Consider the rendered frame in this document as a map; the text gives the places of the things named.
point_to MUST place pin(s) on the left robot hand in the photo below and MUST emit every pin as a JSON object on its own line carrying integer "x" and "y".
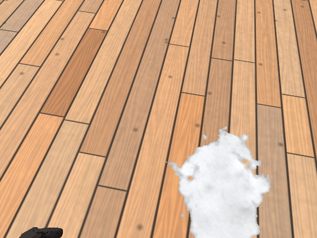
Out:
{"x": 47, "y": 232}

